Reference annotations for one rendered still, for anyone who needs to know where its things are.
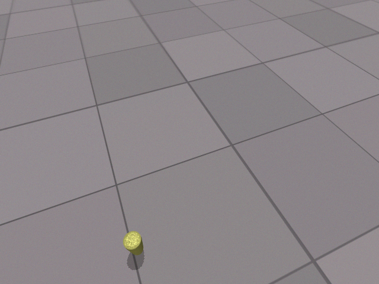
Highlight cup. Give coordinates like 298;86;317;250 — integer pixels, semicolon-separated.
123;231;143;255

